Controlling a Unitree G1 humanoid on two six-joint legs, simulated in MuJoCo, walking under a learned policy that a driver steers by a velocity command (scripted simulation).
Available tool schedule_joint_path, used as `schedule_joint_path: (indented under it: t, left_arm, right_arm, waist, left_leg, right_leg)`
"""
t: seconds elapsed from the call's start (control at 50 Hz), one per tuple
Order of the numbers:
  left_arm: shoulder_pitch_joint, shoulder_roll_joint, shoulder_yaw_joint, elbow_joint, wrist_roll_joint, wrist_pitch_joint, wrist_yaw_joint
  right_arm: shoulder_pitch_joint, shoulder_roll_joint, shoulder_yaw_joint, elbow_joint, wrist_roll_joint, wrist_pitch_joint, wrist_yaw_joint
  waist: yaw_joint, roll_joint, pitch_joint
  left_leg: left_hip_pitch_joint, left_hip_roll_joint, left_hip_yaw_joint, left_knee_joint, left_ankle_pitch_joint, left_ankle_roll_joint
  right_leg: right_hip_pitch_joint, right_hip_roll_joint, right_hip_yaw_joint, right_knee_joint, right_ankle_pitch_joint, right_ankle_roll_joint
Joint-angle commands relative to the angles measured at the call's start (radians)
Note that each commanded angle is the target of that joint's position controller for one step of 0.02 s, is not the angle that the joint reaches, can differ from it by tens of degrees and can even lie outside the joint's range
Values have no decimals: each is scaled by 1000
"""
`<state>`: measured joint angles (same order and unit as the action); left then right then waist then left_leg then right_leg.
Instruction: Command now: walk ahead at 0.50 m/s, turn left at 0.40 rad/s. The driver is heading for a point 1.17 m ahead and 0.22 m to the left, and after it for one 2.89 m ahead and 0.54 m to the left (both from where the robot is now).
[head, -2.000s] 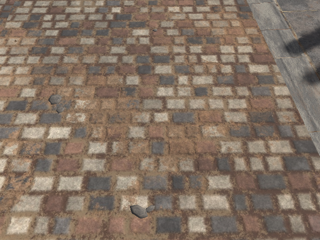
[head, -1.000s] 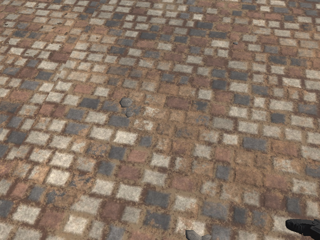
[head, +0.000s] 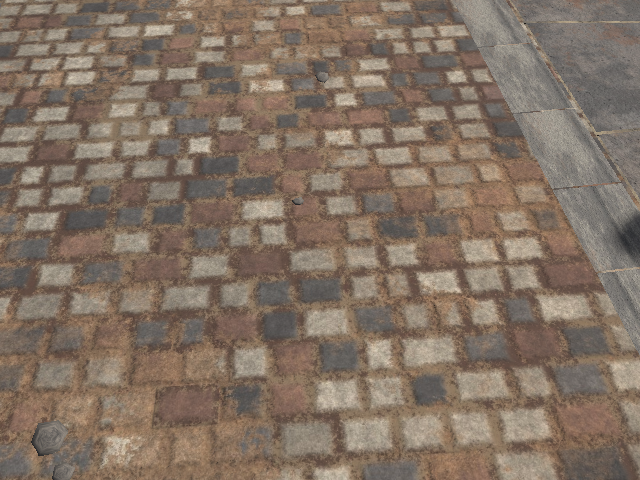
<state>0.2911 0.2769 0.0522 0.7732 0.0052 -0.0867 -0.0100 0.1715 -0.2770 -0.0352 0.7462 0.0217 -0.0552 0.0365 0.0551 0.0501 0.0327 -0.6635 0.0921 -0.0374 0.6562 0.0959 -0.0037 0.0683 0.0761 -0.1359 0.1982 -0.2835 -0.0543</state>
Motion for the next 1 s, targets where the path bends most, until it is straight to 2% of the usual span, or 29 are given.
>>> schedule_joint_path:
  t: [0.02,0.08,0.1,0.12,0.14,0.16,0.18,0.2,0.22,0.24,0.28,0.32,0.42,0.46,0.52,0.56,0.58,0.6,0.62,0.64,0.66,0.68,0.7,0.72,0.76,0.82,0.86,0.92,1.0]
  left_arm:
    - [32,169,48,-20,-13,14,12]
    - [-2,212,60,-28,-17,39,31]
    - [-14,215,59,-33,-16,48,38]
    - [-16,198,49,-42,-14,47,45]
    - [85,88,12,-90,10,23,33]
    - [61,83,-4,-94,12,-16,15]
    - [-46,157,17,-121,-33,-40,-2]
    - [-95,154,11,-143,-41,-54,-5]
    - [-113,147,12,-143,-18,-58,2]
    - [-102,157,20,-141,-1,-50,7]
    - [-62,143,20,-134,10,-28,8]
    - [-69,117,12,-135,14,-11,14]
    - [-262,70,-10,-177,5,-17,8]
    - [-310,85,-5,-189,-7,-25,-1]
    - [-303,127,14,-191,-13,-37,-11]
    - [-220,149,30,-170,-15,-46,-9]
    - [-123,171,44,-147,-6,-51,-4]
    - [12,215,55,-136,13,-54,3]
    - [99,298,78,-91,22,-41,-4]
    - [98,209,63,-92,-8,-38,-13]
    - [57,148,46,-98,-12,-34,-10]
    - [12,131,37,-103,-1,-28,-10]
    - [-13,114,30,-95,2,-24,-9]
    - [-23,100,23,-90,9,-25,-6]
    - [-19,91,20,-73,0,-28,-6]
    - [-2,138,31,-47,-14,-28,-3]
    - [7,160,35,-32,-17,-20,0]
    - [45,177,35,-4,-25,-10,0]
    - [106,188,36,38,-35,8,1]
  right_arm:
    - [-150,-62,-9,-131,-3,-20,25]
    - [-60,-110,-34,-144,-4,-9,32]
    - [59,-151,-57,-122,-3,-5,27]
    - [220,-209,-88,-90,1,0,12]
    - [294,-327,-118,-85,1,3,-4]
    - [300,-283,-100,-107,3,-7,-1]
    - [278,-219,-81,-106,-7,-11,-2]
    - [220,-194,-74,-110,-4,-14,-4]
    - [152,-172,-67,-121,-2,-12,-5]
    - [107,-147,-57,-137,-10,-12,-8]
    - [70,-144,-55,-149,-15,-12,-16]
    - [79,-164,-60,-138,-12,-15,-28]
    - [141,-190,-69,-104,0,2,-51]
    - [175,-197,-72,-89,4,9,-54]
    - [183,-184,-70,-79,7,17,-58]
    - [156,-174,-70,-85,3,22,-58]
    - [153,-139,-58,-89,-4,21,-55]
    - [175,-75,-34,-100,-19,18,-51]
    - [323,-17,-15,-119,8,7,-49]
    - [324,-111,-28,-88,19,4,-52]
    - [212,-165,-43,-95,15,5,-52]
    - [137,-162,-43,-112,1,5,-54]
    - [84,-149,-43,-129,-12,0,-51]
    - [79,-132,-42,-134,-11,-3,-45]
    - [97,-95,-34,-129,-7,-2,-36]
    - [29,-57,-16,-150,-18,-4,-31]
    - [-28,-42,-6,-159,-18,-12,-25]
    - [-115,-42,-3,-172,-10,-21,-15]
    - [-201,-62,-10,-206,-2,-29,-2]
  waist:
    - [32,-81,70]
    - [-43,-135,-31]
    - [-113,-132,-103]
    - [-199,-90,-192]
    - [-147,146,-313]
    - [-155,141,-451]
    - [-190,71,-347]
    - [-162,4,-222]
    - [-117,-64,-134]
    - [-80,-48,-96]
    - [-42,-9,-79]
    - [-36,-7,-61]
    - [-112,32,-40]
    - [-132,41,-40]
    - [-113,62,-43]
    - [-60,85,-54]
    - [-13,73,-114]
    - [34,-28,-251]
    - [-27,-364,-347]
    - [-2,-294,-291]
    - [25,-193,-162]
    - [17,-124,-98]
    - [7,-109,-41]
    - [-16,-130,-30]
    - [-37,-161,-40]
    - [-29,-141,-20]
    - [-11,-129,-15]
    - [21,-129,-3]
    - [32,-134,22]
  left_leg:
    - [-79,-13,35,-53,-88,37]
    - [93,-102,122,-50,-250,97]
    - [258,-144,139,-72,-249,126]
    - [537,-136,72,-117,-190,171]
    - [948,128,-406,-123,-268,341]
    - [1097,243,-815,-291,-355,437]
    - [1044,218,-686,-332,-384,376]
    - [895,181,-552,-343,-335,338]
    - [744,139,-453,-356,-231,311]
    - [635,108,-388,-378,-126,302]
    - [524,72,-334,-415,-19,310]
    - [447,46,-266,-426,56,307]
    - [385,-31,-201,-398,-78,228]
    - [414,-9,-253,-376,-135,218]
    - [508,34,-355,-295,-187,196]
    - [517,33,-388,-221,-159,172]
    - [502,-10,-348,-115,-111,144]
    - [411,-68,-271,142,-229,110]
    - [58,-216,-140,465,-640,39]
    - [-76,-150,-169,601,-664,26]
    - [-109,-118,-162,636,-570,23]
    - [-90,-88,-125,621,-506,21]
    - [-83,-65,-117,569,-461,20]
    - [-41,-39,-109,525,-430,23]
    - [2,-23,-73,446,-419,17]
    - [-8,-2,-31,283,-361,-2]
    - [19,-1,-14,154,-251,-6]
    - [93,-27,17,-4,-119,-9]
    - [128,-48,17,-106,-133,21]
  right_leg:
    - [48,-338,53,0,499,-116]
    - [87,-337,9,210,973,-76]
    - [46,-313,-18,381,1053,-52]
    - [-118,-273,-36,628,923,-13]
    - [-564,-120,-26,1022,239,58]
    - [-763,7,195,1198,-307,67]
    - [-864,-61,268,1223,-245,46]
    - [-872,-105,248,1147,-156,32]
    - [-836,-143,233,1047,-102,36]
    - [-767,-169,232,982,-60,47]
    - [-696,-176,218,923,-26,81]
    - [-678,-170,194,832,22,117]
    - [-584,-97,173,443,334,144]
    - [-555,-76,186,370,366,138]
    - [-530,-76,229,298,296,103]
    - [-426,-76,215,262,235,61]
    - [-283,-99,210,240,240,27]
    - [-45,-254,359,253,175,-35]
    - [249,-454,832,156,-51,-209]
    - [231,-476,962,94,-289,-215]
    - [122,-431,813,81,-271,-175]
    - [17,-387,683,77,-148,-151]
    - [-69,-350,595,61,-21,-151]
    - [-121,-319,526,42,67,-144]
    - [-155,-292,452,12,166,-154]
    - [-179,-301,382,-33,265,-181]
    - [-185,-285,324,-46,290,-170]
    - [-193,-266,259,-42,311,-146]
    - [-124,-312,280,-3,333,-124]
